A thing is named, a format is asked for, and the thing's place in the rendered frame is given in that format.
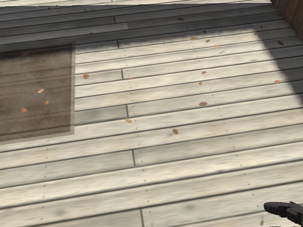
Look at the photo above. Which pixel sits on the right robot hand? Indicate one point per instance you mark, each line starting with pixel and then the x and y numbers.
pixel 290 210

